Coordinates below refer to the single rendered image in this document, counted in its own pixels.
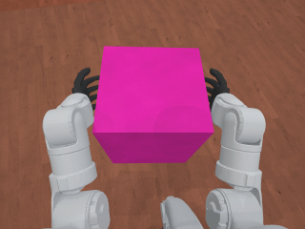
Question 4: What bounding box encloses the robot right upper arm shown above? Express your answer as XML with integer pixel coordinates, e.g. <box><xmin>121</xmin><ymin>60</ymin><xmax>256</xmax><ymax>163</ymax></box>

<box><xmin>205</xmin><ymin>188</ymin><xmax>288</xmax><ymax>229</ymax></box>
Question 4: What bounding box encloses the right robot shin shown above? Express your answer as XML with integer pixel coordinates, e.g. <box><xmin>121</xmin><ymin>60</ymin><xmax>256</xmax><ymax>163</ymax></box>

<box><xmin>163</xmin><ymin>196</ymin><xmax>174</xmax><ymax>229</ymax></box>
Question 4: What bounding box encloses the right robot thigh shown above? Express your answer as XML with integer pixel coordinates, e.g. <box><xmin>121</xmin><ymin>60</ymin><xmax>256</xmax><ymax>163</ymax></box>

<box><xmin>160</xmin><ymin>198</ymin><xmax>204</xmax><ymax>229</ymax></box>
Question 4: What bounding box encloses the robot right forearm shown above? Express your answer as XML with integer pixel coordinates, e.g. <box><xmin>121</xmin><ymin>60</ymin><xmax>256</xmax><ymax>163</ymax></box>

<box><xmin>211</xmin><ymin>93</ymin><xmax>266</xmax><ymax>221</ymax></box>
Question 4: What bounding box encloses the right robot hand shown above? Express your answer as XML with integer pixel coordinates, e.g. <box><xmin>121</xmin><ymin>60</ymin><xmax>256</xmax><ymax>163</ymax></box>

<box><xmin>204</xmin><ymin>68</ymin><xmax>230</xmax><ymax>112</ymax></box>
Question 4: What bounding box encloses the left robot hand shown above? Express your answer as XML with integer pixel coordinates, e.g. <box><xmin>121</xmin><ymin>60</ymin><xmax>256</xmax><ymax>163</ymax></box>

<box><xmin>71</xmin><ymin>67</ymin><xmax>100</xmax><ymax>110</ymax></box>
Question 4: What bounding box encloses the carton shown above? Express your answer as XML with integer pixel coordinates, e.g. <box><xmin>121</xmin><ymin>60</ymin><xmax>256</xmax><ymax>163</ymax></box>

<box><xmin>92</xmin><ymin>46</ymin><xmax>214</xmax><ymax>164</ymax></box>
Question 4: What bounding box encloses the robot left forearm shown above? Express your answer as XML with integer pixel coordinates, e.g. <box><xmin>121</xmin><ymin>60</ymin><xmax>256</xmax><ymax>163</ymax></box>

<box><xmin>42</xmin><ymin>93</ymin><xmax>97</xmax><ymax>227</ymax></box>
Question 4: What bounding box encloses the robot left upper arm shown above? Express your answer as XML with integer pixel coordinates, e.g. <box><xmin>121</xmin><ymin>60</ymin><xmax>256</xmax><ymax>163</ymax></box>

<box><xmin>43</xmin><ymin>190</ymin><xmax>111</xmax><ymax>229</ymax></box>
